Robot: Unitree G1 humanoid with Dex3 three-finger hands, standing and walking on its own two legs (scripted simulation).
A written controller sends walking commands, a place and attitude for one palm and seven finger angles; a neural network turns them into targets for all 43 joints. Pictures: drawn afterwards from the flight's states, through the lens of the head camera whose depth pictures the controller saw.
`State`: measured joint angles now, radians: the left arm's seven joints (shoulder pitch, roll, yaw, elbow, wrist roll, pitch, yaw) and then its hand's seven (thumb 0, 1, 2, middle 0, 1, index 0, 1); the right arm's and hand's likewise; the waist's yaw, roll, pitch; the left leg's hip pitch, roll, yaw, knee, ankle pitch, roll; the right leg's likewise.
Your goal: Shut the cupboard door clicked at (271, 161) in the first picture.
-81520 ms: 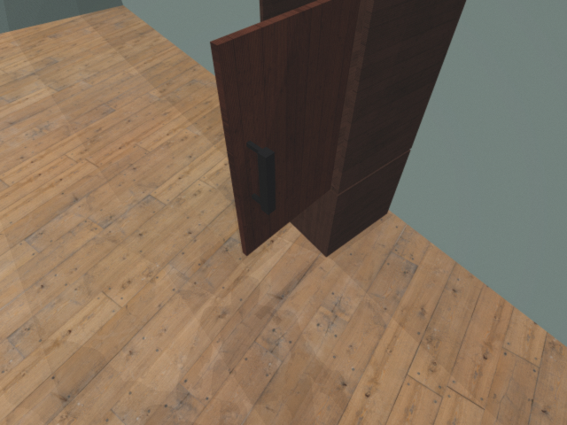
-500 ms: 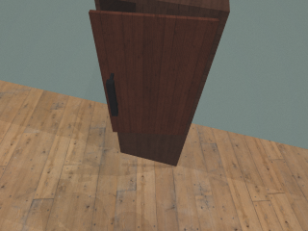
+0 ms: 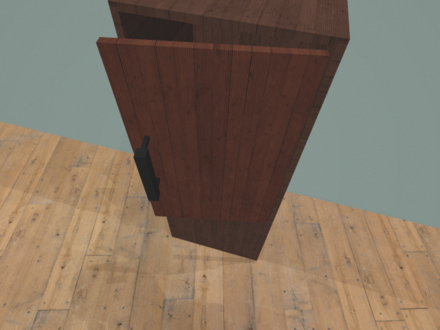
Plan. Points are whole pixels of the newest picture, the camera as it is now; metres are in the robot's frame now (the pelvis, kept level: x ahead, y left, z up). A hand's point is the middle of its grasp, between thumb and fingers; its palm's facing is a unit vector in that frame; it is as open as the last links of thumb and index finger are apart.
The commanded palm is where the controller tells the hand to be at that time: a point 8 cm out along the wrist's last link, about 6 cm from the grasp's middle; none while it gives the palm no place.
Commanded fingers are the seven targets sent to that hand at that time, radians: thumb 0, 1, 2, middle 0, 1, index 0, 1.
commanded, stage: come to a stop and stand still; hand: left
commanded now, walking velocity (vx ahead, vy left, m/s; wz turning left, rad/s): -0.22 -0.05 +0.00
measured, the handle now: (150, 169) +0.45 +0.20 -0.04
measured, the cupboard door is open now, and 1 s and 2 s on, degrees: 13 13 13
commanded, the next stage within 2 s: look again from close up in 0.68 s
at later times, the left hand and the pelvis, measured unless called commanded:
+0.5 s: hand out of the picture +0.02 +0.15 -0.17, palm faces +0.04 -0.98 -0.20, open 7.3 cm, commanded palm none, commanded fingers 0.00 0.90 0.90 -0.20 -0.30 -0.20 -0.30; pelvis -0.03 -0.03 +0.00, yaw +1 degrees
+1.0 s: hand out of the picture +0.00 +0.19 -0.15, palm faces +0.03 -0.96 -0.29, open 7.3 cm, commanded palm none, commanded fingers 0.00 0.90 0.90 -0.20 -0.30 -0.20 -0.30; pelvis -0.04 -0.02 +0.00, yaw +1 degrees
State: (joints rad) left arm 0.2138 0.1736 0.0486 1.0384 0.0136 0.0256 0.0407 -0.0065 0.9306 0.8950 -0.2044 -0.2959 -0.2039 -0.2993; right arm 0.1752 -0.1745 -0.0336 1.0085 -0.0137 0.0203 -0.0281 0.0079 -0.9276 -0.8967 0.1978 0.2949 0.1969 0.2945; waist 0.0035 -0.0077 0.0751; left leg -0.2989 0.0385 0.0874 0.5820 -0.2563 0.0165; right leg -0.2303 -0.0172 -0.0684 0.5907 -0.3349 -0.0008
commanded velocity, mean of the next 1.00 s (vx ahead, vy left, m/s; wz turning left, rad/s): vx -0.02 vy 0.00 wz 0.00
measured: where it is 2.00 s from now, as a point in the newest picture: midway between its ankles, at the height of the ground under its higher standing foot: outside the picture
